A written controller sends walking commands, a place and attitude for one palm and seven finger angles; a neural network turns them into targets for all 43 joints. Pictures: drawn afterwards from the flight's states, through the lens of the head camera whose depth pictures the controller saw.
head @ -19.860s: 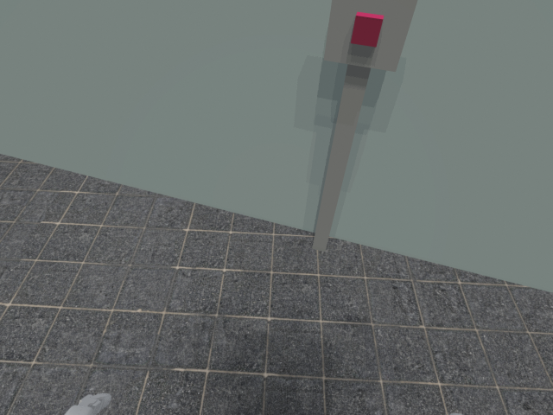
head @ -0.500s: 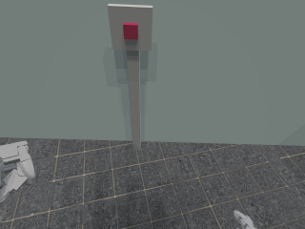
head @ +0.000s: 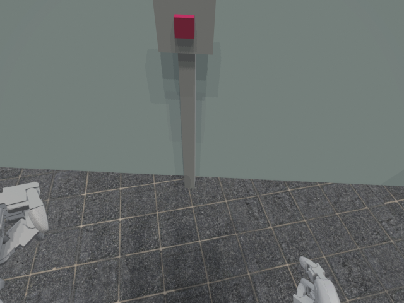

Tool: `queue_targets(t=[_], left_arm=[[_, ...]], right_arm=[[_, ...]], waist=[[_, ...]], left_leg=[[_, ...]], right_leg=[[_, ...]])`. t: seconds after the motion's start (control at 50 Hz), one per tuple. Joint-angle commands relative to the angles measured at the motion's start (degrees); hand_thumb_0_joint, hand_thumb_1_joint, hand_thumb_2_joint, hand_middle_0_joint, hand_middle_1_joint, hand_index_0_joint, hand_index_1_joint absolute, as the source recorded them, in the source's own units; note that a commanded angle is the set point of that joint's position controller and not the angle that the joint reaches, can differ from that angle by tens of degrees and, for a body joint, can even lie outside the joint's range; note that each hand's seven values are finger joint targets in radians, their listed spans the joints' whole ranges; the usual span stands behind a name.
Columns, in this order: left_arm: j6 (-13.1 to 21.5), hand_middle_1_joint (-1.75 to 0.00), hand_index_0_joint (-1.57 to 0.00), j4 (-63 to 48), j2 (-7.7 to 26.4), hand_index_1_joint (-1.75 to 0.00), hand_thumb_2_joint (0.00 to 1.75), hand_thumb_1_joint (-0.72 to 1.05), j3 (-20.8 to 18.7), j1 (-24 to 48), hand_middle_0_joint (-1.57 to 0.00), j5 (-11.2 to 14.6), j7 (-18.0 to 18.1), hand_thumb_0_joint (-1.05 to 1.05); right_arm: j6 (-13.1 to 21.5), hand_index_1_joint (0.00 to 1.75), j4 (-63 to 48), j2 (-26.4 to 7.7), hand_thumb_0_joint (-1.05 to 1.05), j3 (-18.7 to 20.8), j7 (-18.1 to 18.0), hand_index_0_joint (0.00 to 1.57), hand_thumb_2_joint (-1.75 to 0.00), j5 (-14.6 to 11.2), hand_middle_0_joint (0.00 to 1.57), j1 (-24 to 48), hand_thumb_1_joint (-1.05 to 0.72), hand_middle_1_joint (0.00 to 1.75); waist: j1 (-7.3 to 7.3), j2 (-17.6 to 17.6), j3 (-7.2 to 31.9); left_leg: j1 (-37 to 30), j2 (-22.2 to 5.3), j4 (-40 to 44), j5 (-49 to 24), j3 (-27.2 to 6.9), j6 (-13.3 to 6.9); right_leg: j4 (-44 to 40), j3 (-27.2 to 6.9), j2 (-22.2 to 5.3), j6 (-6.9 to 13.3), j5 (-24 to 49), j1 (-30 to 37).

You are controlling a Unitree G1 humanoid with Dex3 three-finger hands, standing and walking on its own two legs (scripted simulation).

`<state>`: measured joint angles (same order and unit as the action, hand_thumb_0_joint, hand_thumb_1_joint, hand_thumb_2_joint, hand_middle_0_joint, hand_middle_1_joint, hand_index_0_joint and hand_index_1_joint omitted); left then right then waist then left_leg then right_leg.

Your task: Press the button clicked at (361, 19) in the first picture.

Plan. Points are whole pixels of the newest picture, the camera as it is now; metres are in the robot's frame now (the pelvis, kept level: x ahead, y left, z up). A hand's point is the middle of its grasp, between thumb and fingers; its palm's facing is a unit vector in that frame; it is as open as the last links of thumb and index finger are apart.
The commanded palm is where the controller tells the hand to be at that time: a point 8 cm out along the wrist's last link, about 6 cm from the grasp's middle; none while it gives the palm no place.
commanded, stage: stop stepping back and stand still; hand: left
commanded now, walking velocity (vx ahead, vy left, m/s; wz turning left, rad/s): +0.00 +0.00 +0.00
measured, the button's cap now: (184, 26) +0.82 +0.12 +0.18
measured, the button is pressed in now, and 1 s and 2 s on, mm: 0 0 0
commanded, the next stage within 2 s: let the arm hang, fingers relaxed in 0.16 s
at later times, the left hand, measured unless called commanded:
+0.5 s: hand out of the picture +0.10 +0.24 -0.13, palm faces -0.04 -0.94 -0.33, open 3.1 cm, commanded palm none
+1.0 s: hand out of the picture +0.03 +0.25 -0.15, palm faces +0.00 -0.94 -0.35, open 6.8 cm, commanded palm none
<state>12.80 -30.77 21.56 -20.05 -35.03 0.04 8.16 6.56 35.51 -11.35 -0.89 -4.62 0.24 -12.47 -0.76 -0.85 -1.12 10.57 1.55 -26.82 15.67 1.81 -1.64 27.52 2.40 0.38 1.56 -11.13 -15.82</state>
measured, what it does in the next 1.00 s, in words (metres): stands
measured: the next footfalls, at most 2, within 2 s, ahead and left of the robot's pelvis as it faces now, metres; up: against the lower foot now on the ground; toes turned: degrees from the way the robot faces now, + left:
none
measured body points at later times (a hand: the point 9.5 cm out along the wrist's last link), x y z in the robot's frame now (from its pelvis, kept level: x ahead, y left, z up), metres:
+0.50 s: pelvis -0.02 +0.02 -0.01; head -0.01 +0.01 +0.44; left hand +0.10 +0.29 -0.11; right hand +0.10 -0.25 -0.13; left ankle -0.01 +0.10 -0.74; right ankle +0.04 -0.10 -0.74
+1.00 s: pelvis -0.01 +0.00 +0.00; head +0.01 -0.02 +0.45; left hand +0.03 +0.29 -0.13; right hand +0.01 -0.25 -0.16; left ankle -0.01 +0.10 -0.74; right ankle +0.04 -0.10 -0.74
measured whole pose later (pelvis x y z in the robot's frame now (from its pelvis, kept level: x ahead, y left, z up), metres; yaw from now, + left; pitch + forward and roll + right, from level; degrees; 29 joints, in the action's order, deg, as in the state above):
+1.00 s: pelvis -0.01 +0.00 +0.00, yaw +1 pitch -2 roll +0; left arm -0.1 64.5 17.0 -1.4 -9.8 -0.8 0.4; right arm -0.4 62.7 -14.2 0.5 -0.3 0.8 -13.7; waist 0.5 2.4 -3.5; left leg 9.2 1.5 -23.7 13.0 1.1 -1.8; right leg 22.1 3.1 0.5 1.9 -7.6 -13.1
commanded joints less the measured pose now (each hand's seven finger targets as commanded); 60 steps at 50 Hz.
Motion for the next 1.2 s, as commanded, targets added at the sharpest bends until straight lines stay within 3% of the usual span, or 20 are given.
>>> queue_targets(t=[0.0, 0.1, 0.22, 0.24, 0.26, 0.28, 0.3, 0.34, 0.38, 0.4, 0.44, 0.48, 0.6, 0.62, 0.7, 0.76, 0.84, 0.88, 1.06, 1.18], left_arm=[[3.9, -1.5, -1.3, -10.8, 8.1, -1.5, 0.9, 0.9, -6.2, 1.2, -1.3, 0.9, 1.1, 0.0], [4.0, -1.5, -1.3, -11.0, 8.0, -1.5, 0.9, 0.9, -6.6, -1.6, -1.3, 1.5, 0.8, 0.0], [4.3, -1.5, -1.3, -13.6, 8.9, -1.5, 0.9, 0.9, -7.4, -0.9, -1.3, 1.5, 0.8, 0.0], [-5.2, -1.5, -1.3, 36.5, 3.7, -1.5, 0.9, 0.9, 14.1, 9.1, -1.3, -3.1, -7.4, 0.0], [-9.9, -1.46, -1.26, 38.2, 3.1, -1.46, 0.9, 0.9, 12.1, 8.3, -1.26, -2.1, -8.0, 0.0], [-11.1, -1.42, -1.23, 37.5, 2.2, -1.42, 0.9, 0.9, 12.7, 8.4, -1.23, -2.0, -8.1, 0.0], [-11.2, -1.38, -1.19, 39.5, 1.8, -1.38, 0.9, 0.9, 12.9, 10.6, -1.19, -1.9, -8.0, 0.0], [-11.6, -1.3, -1.12, 44.8, 2.7, -1.3, 0.9, 0.9, 13.6, 14.8, -1.12, -2.1, -7.9, 0.0], [-12.0, -1.22, -1.04, 51.8, 4.2, -1.22, 0.9, 0.9, 14.2, 18.1, -1.04, -2.2, -7.8, 0.0], [-12.3, -1.18, -1.01, 55.3, 4.9, -1.18, 0.9, 0.9, 14.4, 19.7, -1.01, -2.2, -7.8, 0.0], [-12.9, -1.1, -0.93, 61.9, 5.1, -1.1, 0.9, 0.9, 15.6, 21.8, -0.93, -1.9, -7.7, 0.0], [-12.9, -1.02, -0.86, 67.5, 5.5, -1.02, 0.9, 0.9, 16.4, 22.4, -0.86, -1.7, -7.7, 0.0], [-12.2, -0.78, -0.64, 80.1, 4.4, -0.78, 0.9, 0.9, 17.5, 22.4, -0.64, -1.1, -7.7, 0.0], [-12.0, -0.74, -0.6, 81.4, 4.2, -0.74, 0.9, 0.9, 17.3, 22.2, -0.6, -1.2, -7.5, 0.0], [-12.0, -0.58, -0.46, 86.3, 3.3, -0.58, 0.9, 0.9, 17.4, 23.0, -0.46, -0.9, -7.4, 0.0], [-11.9, -0.46, -0.35, 88.9, 3.3, -0.46, 0.9, 0.9, 17.5, 23.4, -0.35, -0.8, -7.4, 0.0], [-11.7, -0.3, -0.2, 91.2, 3.9, -0.3, 0.9, 0.9, 17.4, 24.3, -0.2, -0.7, -7.2, 0.0], [-11.5, -0.3, -0.2, 91.7, 4.4, -0.3, 0.9, 0.9, 17.2, 25.3, -0.2, -0.6, -7.1, 0.0], [-11.0, -0.3, -0.2, 92.6, 5.5, -0.3, 0.9, 0.9, 17.0, 29.1, -0.2, -0.6, -7.0, 0.0], [-10.8, -0.3, -0.2, 92.4, 6.3, -0.3, 0.9, 0.9, 16.9, 31.2, -0.2, -0.7, -7.1, 0.0]], right_arm=[[3.1, 0.3, -9.2, -7.2, 0.0, 2.8, -0.4, 0.2, -0.9, -0.1, 0.2, 5.2, -0.9, 0.3], [2.5, 0.3, -9.7, -7.2, 0.0, 3.0, 0.1, 0.2, -0.9, -0.3, 0.2, 5.6, -0.9, 0.3], [2.2, 0.3, -10.3, -7.1, 0.0, 3.0, -0.2, 0.2, -0.9, -0.2, 0.2, 6.4, -0.9, 0.3], [4.2, 0.3, 5.1, -18.8, 0.0, 6.3, 5.4, 0.2, -0.9, -0.7, 0.2, 8.4, -0.9, 0.3], [0.3, 0.3, 4.1, -15.3, 0.0, 6.0, 5.5, 0.2, -0.9, -1.2, 0.2, 3.9, -0.9, 0.3], [-0.7, 0.3, 3.0, -14.9, 0.0, 5.6, 5.2, 0.2, -0.9, -1.1, 0.2, 3.8, -0.9, 0.3], [-1.4, 0.3, 3.3, -14.0, 0.0, 5.0, 5.2, 0.2, -0.9, -0.7, 0.2, 3.8, -0.9, 0.3], [-2.2, 0.3, 3.2, -14.4, 0.0, 4.4, 4.9, 0.2, -0.9, 0.1, 0.2, 3.4, -0.9, 0.3], [-3.0, 0.3, 4.4, -15.8, 0.0, 4.3, 4.6, 0.2, -0.9, 0.6, 0.2, 4.1, -0.9, 0.3], [-3.5, 0.3, 5.3, -16.1, 0.0, 4.3, 4.5, 0.2, -0.9, 0.7, 0.2, 4.2, -0.9, 0.3], [-4.5, 0.3, 7.3, -15.7, 0.0, 3.8, 4.6, 0.2, -0.9, 1.0, 0.2, 4.8, -0.9, 0.3], [-5.2, 0.3, 8.9, -14.9, 0.0, 3.3, 4.7, 0.2, -0.9, 1.2, 0.2, 5.0, -0.9, 0.3], [-6.2, 0.3, 15.2, -12.6, 0.0, 2.9, 4.3, 0.2, -0.9, 0.8, 0.2, 1.0, -0.9, 0.3], [-6.3, 0.3, 15.8, -12.3, 0.0, 2.9, 4.2, 0.2, -0.9, 0.7, 0.2, -0.1, -0.9, 0.3], [-6.4, 0.3, 19.3, -12.0, 0.0, 3.1, 3.8, 0.2, -0.9, 0.7, 0.2, -1.7, -0.9, 0.3], [-6.4, 0.3, 21.3, -12.1, 0.0, 3.2, 3.6, 0.2, -0.9, 0.7, 0.2, -2.9, -0.9, 0.3], [-6.3, 0.3, 23.4, -12.0, 0.0, 3.3, 3.6, 0.2, -0.9, 0.6, 0.2, -3.6, -0.9, 0.3], [-6.1, 0.3, 24.0, -12.4, 0.0, 3.4, 3.5, 0.2, -0.9, 0.6, 0.2, -3.5, -0.9, 0.3], [-5.5, 0.3, 25.8, -13.6, 0.0, 3.3, 3.5, 0.2, -0.9, 0.6, 0.2, 0.2, -0.9, 0.3], [-5.4, 0.3, 26.1, -14.7, 0.0, 3.2, 3.5, 0.2, -0.9, 0.7, 0.2, 2.5, -0.9, 0.3]], waist=[[0.42, 2.4, 6.2], [0.6, 0.9, 7.1], [0.59, 3.8, 6.2], [3.73, 4.4, 0.1], [2.74, 4.3, 5.5], [2.64, 5.9, 4.9], [2.1, 3.9, 6.0], [1.71, -5.1, 6.1], [1.17, -8.8, 5.5], [1.12, -8.8, 4.6], [0.87, -0.4, 1.7], [0.51, 4.9, 1.2], [1.0, 7.1, 2.4], [1.05, 5.1, 2.7], [1.23, 5.9, 0.3], [1.14, 2.2, -1.3], [1.23, 0.2, -1.5], [1.35, -1.0, -0.8], [1.07, 1.0, 0.2], [1.25, 0.9, 0.3]], left_leg=[[4.4, -6.9, 5.4, -13.7, -6.0, -0.4], [4.6, -5.8, 4.4, -10.9, -5.4, 0.0], [5.9, -6.4, 6.9, -8.9, -6.3, -0.1], [8.4, -7.1, -3.9, -19.3, -7.0, -1.0], [4.8, -7.6, -2.6, -20.4, -6.3, 0.2], [5.2, -8.2, -2.2, -18.1, -6.8, -0.1], [7.9, -9.0, -1.3, -15.3, -9.5, -1.5], [9.4, -9.7, 0.1, -16.2, -12.2, -3.0], [9.8, -8.7, 0.5, -13.7, -11.7, -2.9], [9.6, -7.8, 0.8, -11.4, -11.1, -2.7], [10.1, -6.7, 3.3, -4.9, -10.5, -2.2], [9.9, -6.3, 5.6, 0.5, -10.1, -2.1], [6.4, -5.4, 7.3, 7.4, -8.5, -1.5], [5.9, -5.8, 6.9, 6.1, -8.4, -1.5], [5.6, -6.6, 8.6, 6.0, -8.7, -1.5], [5.6, -6.9, 9.2, 5.0, -8.7, -1.6], [4.2, -6.6, 8.8, 1.8, -7.9, -1.6], [3.1, -6.8, 8.7, -0.2, -7.6, -1.5], [0.8, -7.8, 10.7, -7.8, -7.9, -1.0], [-0.6, -8.0, 11.7, -9.0, -7.5, -0.5]], right_leg=[[-1.9, -6.4, -4.7, -0.8, 12.5, 9.3], [-4.0, -7.9, -5.6, -0.2, 11.5, 9.3], [-3.1, -6.6, -4.3, -0.6, 9.2, 9.2], [4.3, -2.9, -8.1, 0.4, 17.1, -1.7], [2.7, -5.3, -7.4, 0.8, 12.0, -1.5], [2.9, -4.4, -6.4, 0.2, 6.3, -2.9], [4.9, -3.3, -5.4, 0.4, 1.6, -2.6], [5.8, -3.6, -4.0, 0.8, 1.4, 0.5], [3.6, -5.3, -4.9, 1.5, 2.8, 2.3], [2.3, -6.2, -5.6, 2.0, 2.5, 2.4], [0.2, -7.7, -5.9, 2.4, -1.9, 1.6], [-1.8, -8.2, -5.7, 2.4, -4.4, 2.7], [-7.1, -9.2, -6.4, 3.0, -9.7, 3.5], [-7.8, -8.7, -6.5, 2.9, -9.0, 4.2], [-9.0, -8.0, -6.5, 2.9, -8.8, 3.7], [-9.9, -7.7, -6.5, 2.7, -8.5, 4.0], [-11.0, -8.1, -7.0, 2.8, -7.8, 4.4], [-11.3, -8.1, -7.2, 2.8, -6.6, 5.0], [-9.8, -6.8, -7.3, 2.2, 3.8, 8.1], [-10.8, -7.0, -7.6, 1.8, 5.6, 8.9]])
